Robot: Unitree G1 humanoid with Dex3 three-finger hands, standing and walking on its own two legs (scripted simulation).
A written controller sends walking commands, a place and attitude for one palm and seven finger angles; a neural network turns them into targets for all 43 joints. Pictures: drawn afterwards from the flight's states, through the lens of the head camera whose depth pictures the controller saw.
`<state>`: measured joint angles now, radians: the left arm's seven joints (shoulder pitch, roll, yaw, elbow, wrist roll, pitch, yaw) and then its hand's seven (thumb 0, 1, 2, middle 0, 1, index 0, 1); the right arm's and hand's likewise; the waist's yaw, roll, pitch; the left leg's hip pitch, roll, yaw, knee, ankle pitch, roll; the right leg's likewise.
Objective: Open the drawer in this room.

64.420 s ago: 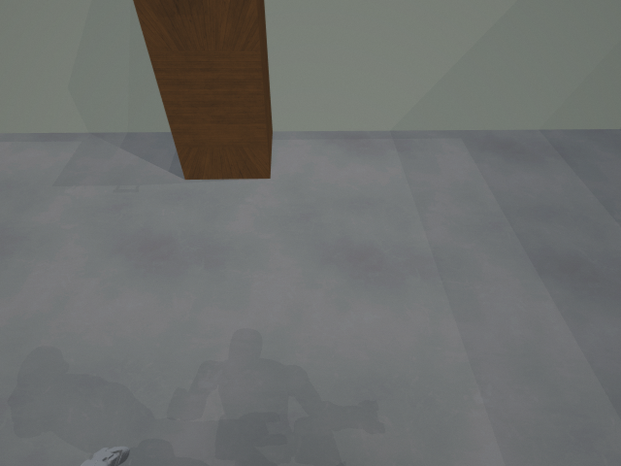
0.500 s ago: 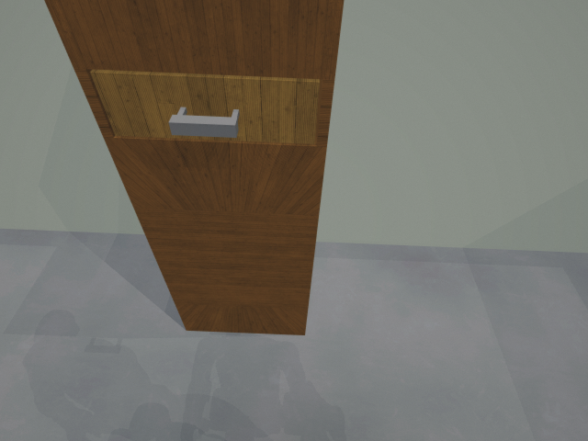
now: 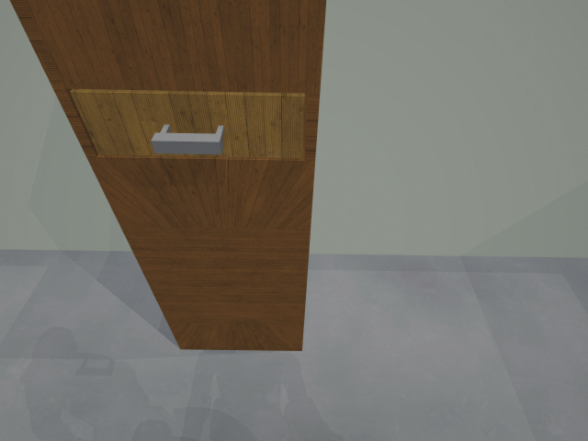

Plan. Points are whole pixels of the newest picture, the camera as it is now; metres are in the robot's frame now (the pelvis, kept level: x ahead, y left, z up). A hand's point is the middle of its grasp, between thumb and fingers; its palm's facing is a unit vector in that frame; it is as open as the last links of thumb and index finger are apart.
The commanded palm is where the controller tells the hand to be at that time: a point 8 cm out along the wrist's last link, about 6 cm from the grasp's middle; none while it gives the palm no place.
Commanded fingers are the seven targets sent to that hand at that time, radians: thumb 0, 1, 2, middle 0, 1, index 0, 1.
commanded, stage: come to a stop and stand still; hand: left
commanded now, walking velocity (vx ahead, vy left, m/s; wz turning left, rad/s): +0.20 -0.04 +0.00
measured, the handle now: (190, 136) +0.56 +0.21 +0.14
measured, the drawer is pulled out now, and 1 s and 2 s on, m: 0.00 0.00 0.00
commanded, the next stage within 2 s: look again from close up in 1.24 s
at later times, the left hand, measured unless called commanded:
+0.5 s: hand out of the picture +0.10 +0.18 -0.18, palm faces +0.01 -0.97 -0.23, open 7.3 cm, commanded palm none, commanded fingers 0.00 0.90 0.90 -0.20 -0.30 -0.20 -0.30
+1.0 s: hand out of the picture +0.07 +0.21 -0.18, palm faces +0.05 -0.98 -0.19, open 7.3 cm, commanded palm none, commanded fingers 0.00 0.90 0.90 -0.20 -0.30 -0.20 -0.30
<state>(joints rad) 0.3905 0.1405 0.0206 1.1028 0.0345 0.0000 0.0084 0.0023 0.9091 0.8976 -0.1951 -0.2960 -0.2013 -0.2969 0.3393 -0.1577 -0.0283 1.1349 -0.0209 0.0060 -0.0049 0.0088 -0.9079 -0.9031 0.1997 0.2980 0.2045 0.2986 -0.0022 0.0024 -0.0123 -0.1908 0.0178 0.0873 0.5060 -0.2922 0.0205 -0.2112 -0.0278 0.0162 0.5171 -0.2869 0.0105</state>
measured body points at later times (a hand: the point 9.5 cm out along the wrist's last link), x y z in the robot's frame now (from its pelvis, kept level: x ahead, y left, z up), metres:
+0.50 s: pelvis +0.07 +0.00 +0.00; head +0.11 +0.00 +0.45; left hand +0.10 +0.24 -0.16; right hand +0.08 -0.22 -0.16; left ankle +0.02 +0.09 -0.74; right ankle +0.10 -0.11 -0.73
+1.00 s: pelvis +0.03 +0.02 +0.00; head +0.03 +0.04 +0.45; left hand +0.07 +0.26 -0.16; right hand +0.04 -0.20 -0.15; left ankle +0.03 +0.13 -0.74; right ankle +0.06 -0.11 -0.74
